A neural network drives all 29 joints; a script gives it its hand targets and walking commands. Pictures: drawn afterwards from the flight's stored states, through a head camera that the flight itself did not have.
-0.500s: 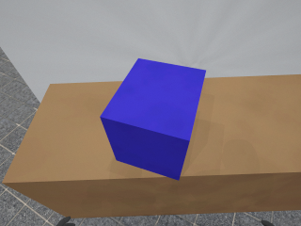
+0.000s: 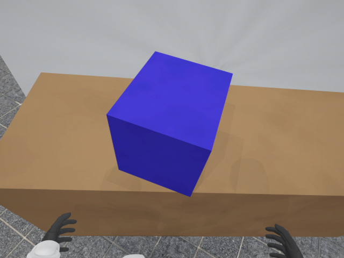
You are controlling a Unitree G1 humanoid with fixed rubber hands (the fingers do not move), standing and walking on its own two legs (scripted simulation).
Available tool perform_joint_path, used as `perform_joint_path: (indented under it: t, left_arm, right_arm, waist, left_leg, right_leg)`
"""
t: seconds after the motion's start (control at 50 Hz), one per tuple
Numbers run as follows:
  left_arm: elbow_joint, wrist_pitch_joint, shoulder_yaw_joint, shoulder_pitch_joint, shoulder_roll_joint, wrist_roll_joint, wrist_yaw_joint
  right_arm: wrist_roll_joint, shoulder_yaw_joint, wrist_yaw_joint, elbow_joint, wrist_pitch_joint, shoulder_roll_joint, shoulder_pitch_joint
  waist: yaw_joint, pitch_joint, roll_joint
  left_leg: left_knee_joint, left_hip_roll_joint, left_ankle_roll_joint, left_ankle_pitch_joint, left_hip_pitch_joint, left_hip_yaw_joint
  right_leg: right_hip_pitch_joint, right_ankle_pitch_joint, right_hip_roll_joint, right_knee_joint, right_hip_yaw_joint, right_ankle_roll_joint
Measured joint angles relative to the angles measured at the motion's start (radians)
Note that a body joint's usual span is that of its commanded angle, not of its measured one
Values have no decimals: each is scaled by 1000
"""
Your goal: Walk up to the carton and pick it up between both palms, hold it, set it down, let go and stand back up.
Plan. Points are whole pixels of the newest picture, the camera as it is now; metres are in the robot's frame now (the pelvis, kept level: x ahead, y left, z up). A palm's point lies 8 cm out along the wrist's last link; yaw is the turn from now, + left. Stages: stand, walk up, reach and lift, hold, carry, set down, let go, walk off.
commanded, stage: reach and lift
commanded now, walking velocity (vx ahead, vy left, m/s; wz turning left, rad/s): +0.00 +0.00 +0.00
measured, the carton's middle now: (172, 124) +0.46 +0.03 -0.01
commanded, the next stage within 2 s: none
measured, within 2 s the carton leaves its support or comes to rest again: neither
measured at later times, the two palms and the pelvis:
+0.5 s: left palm (37, 242) +0.15 +0.31 -0.06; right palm out of the picture +0.10 -0.20 -0.04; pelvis -0.03 +0.03 +0.01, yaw -3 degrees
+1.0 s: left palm (35, 230) +0.16 +0.31 -0.03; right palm (255, 248) +0.14 -0.16 -0.03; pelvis +0.00 +0.03 +0.01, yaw -2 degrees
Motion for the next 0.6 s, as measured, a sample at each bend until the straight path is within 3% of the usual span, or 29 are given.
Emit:
perform_joint_path:
  t: [0.3,0.42,0.6]
  left_arm:
    - [-10,-76,-56,-22,2,-105,-18]
    - [9,-139,-65,-16,24,-159,-32]
    - [5,-267,-98,32,6,-183,-33]
  right_arm:
    - [-48,-37,-42,-299,143,115,83]
    - [-53,-54,-58,-385,158,132,113]
    - [-4,-65,-48,-417,138,116,144]
  waist:
    - [-2,32,92]
    - [4,19,81]
    - [31,-9,67]
  left_leg:
    - [-73,-11,34,65,47,60]
    - [-100,-19,44,84,47,76]
    - [-109,-21,54,78,54,86]
  right_leg:
    - [17,71,-16,-45,50,30]
    - [6,86,-24,-57,63,39]
    - [22,94,-28,-87,67,45]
